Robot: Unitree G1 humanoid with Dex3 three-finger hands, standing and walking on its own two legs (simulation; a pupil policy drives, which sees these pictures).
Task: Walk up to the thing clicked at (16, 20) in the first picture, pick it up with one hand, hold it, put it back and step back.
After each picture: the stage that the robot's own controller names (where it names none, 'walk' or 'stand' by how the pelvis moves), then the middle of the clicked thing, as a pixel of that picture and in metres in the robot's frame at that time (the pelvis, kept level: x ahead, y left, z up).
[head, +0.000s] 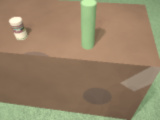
stand; (18, 28) +0.76 +0.42 -0.05
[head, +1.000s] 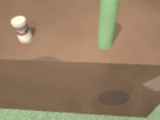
walk; (22, 30) +0.66 +0.32 -0.02
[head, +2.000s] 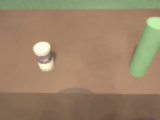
stand; (44, 56) +0.50 +0.21 -0.02
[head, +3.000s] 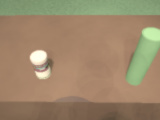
stand; (41, 65) +0.47 +0.22 -0.04
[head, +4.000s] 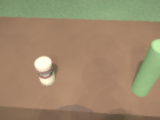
stand; (45, 71) +0.45 +0.20 -0.05
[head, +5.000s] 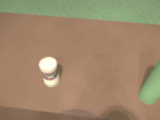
stand; (50, 72) +0.43 +0.18 -0.05
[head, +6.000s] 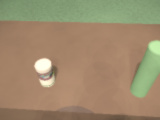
stand; (45, 73) +0.45 +0.20 -0.05
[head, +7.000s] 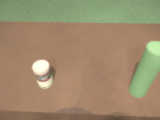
stand; (43, 74) +0.44 +0.21 -0.05
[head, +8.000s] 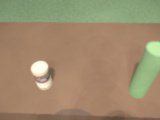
rise first; (42, 75) +0.43 +0.21 -0.05
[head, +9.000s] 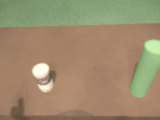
rise first; (43, 78) +0.43 +0.23 -0.05
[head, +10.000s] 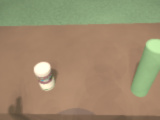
go down; (45, 76) +0.43 +0.22 -0.05
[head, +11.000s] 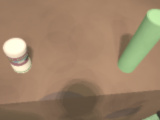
go down; (18, 56) +0.45 +0.21 +0.00
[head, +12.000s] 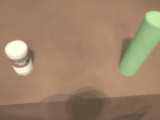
go down; (20, 58) +0.45 +0.22 +0.01
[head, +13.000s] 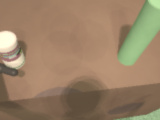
close in; (10, 51) +0.45 +0.23 +0.03
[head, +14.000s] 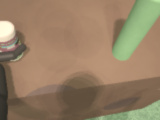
lift; (8, 42) +0.47 +0.21 +0.04
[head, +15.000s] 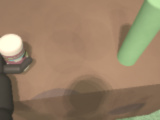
lift; (15, 54) +0.43 +0.21 +0.04
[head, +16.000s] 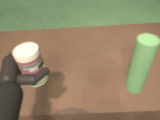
lift; (31, 65) +0.33 +0.18 +0.17
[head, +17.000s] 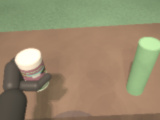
hold; (33, 70) +0.32 +0.17 +0.14
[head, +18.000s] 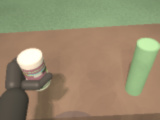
hold; (35, 70) +0.33 +0.17 +0.14
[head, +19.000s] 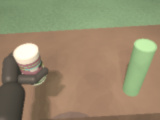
crouch; (31, 65) +0.35 +0.18 +0.15
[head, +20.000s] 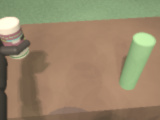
lower; (13, 38) +0.44 +0.23 +0.16
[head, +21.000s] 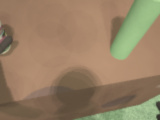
lower; out of the picture +0.49 +0.23 +0.05
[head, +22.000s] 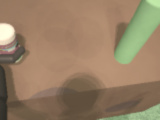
lower; (7, 44) +0.46 +0.22 +0.04
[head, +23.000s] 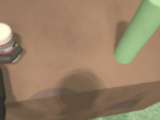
lower; (4, 44) +0.46 +0.22 +0.04
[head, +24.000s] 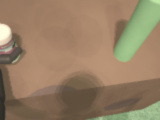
lower; (4, 45) +0.46 +0.22 +0.04
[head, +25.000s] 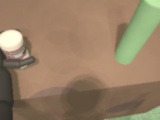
open; (15, 50) +0.45 +0.20 +0.03
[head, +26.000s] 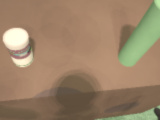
sink last; (20, 48) +0.44 +0.19 +0.03
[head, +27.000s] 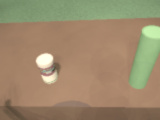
sink last; (47, 68) +0.46 +0.21 +0.00
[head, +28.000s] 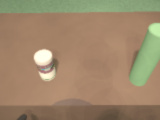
stand; (45, 65) +0.45 +0.19 -0.01
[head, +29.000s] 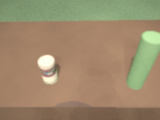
stand; (48, 70) +0.46 +0.19 -0.03
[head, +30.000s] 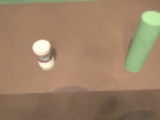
walk; (44, 55) +0.49 +0.19 -0.03
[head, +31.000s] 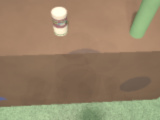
walk; (60, 22) +0.65 +0.14 -0.03
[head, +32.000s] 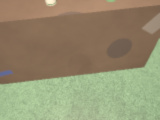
walk; out of the picture +0.94 +0.28 -0.02
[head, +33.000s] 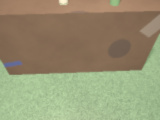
stand; out of the picture +1.12 +0.20 -0.04
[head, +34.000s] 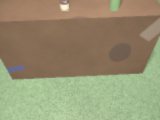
stand; (64, 1) +1.13 +0.20 -0.05
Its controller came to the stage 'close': yes
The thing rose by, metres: 0.21
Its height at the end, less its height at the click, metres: +0.00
